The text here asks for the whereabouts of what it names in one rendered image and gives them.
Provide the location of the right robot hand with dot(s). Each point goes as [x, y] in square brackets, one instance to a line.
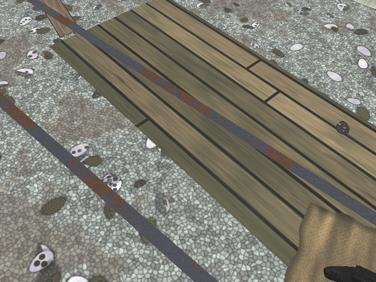
[349, 274]

